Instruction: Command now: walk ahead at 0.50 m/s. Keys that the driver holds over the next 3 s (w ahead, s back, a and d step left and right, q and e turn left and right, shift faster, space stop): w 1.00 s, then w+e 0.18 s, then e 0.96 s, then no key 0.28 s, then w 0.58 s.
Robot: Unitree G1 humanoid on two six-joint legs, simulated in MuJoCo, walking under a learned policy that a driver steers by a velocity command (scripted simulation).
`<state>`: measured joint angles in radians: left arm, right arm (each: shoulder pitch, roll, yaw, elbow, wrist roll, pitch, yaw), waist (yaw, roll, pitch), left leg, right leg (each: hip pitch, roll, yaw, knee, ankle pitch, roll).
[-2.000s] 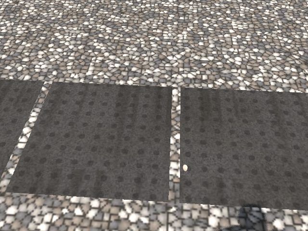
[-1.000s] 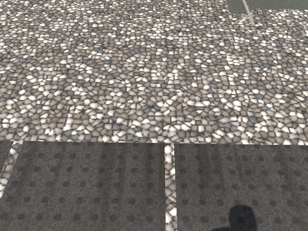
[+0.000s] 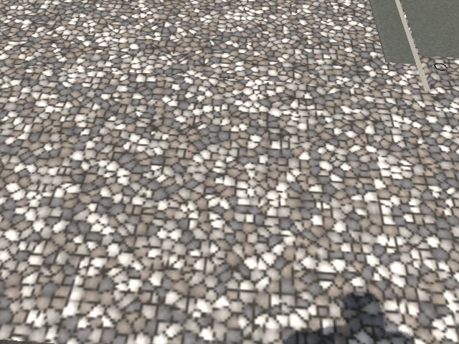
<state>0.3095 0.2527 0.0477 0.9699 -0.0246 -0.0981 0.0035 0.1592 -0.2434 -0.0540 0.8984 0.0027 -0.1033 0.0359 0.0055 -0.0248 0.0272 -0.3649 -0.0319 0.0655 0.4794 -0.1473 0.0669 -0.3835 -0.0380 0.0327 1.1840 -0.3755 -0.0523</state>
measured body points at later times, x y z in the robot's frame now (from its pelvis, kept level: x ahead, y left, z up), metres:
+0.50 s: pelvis +0.27 -0.06 -0.01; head +0.31 -0.06 +0.44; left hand +0.47 +0.19 -0.11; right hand +0.24 -0.32 -0.16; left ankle +0.09 +0.08 -0.68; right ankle +0.38 -0.15 -0.73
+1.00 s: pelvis +0.54 -0.03 -0.01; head +0.57 -0.02 +0.44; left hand +0.49 +0.24 -0.15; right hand +0.76 -0.26 -0.11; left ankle +0.70 +0.08 -0.73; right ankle +0.38 -0.15 -0.73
